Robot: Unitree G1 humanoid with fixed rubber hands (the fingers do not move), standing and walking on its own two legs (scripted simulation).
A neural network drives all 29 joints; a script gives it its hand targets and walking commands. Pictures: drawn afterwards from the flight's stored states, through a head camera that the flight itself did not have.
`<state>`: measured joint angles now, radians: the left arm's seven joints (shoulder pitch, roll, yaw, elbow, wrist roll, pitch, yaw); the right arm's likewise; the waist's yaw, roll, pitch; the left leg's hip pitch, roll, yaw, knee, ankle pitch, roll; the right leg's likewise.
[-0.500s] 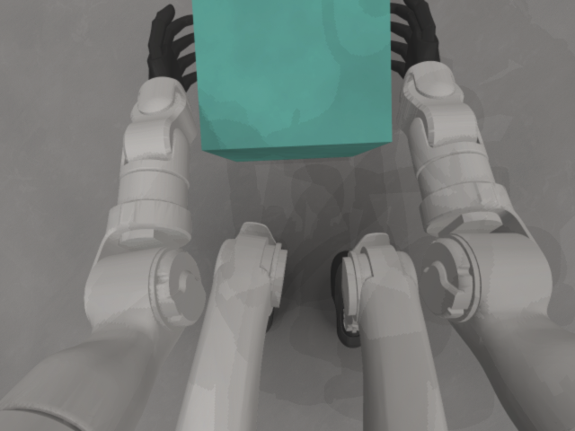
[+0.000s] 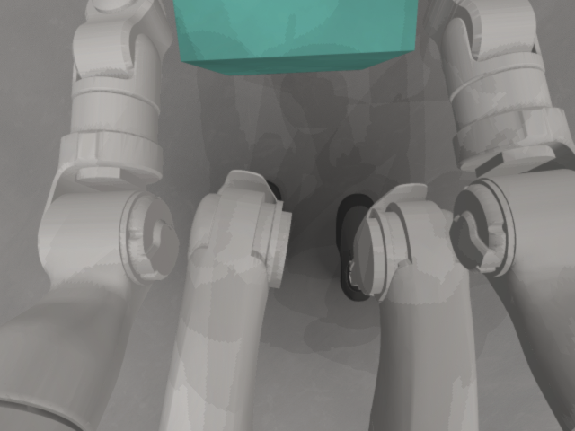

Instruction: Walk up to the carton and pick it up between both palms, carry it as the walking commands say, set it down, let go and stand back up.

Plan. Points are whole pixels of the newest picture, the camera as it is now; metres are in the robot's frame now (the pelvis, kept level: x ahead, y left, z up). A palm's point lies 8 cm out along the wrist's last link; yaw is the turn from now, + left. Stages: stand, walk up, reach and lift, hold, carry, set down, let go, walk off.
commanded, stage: set down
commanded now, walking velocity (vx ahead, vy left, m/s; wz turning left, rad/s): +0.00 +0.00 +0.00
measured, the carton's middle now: out of the picture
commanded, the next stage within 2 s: none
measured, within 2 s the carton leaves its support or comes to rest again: rests again in 0.66 s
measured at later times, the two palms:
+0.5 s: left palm out of the picture +0.53 +0.19 -0.19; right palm out of the picture +0.56 -0.10 -0.19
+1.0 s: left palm out of the picture +0.52 +0.20 -0.20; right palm out of the picture +0.56 -0.10 -0.20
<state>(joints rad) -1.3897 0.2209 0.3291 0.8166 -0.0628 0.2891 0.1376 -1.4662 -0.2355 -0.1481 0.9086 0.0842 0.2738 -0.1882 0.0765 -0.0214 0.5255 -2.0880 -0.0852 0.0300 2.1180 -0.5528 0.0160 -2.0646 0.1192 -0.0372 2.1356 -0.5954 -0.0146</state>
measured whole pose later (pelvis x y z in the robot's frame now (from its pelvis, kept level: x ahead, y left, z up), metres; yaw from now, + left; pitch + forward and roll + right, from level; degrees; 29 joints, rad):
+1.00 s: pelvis +0.01 +0.00 -0.03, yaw -1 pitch +31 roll +0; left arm -1.40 0.22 0.32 1.00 -0.04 0.22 0.08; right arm -1.49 -0.26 -0.16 1.09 0.05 0.20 -0.14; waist 0.09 -0.02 0.44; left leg -2.19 -0.06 0.06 2.22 -0.58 0.03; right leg -2.18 0.14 -0.03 2.24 -0.61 -0.01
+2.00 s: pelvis +0.02 +0.00 -0.03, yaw +0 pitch +34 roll +0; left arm -1.40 0.24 0.29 1.14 -0.06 0.08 0.08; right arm -1.46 -0.28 -0.12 1.16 0.07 0.11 -0.12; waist 0.09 -0.01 0.40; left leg -2.21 -0.07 0.05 2.22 -0.59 0.02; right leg -2.20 0.13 -0.04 2.24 -0.63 -0.01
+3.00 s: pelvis +0.03 +0.01 +0.10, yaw -1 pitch +45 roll -1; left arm -1.13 0.22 0.26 0.87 -0.10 0.17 0.08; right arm -1.20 -0.31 -0.17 0.95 0.07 0.19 -0.07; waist 0.08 -0.01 0.00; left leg -1.99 -0.09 0.01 1.74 -0.53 0.04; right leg -1.96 0.11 0.01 1.75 -0.56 0.00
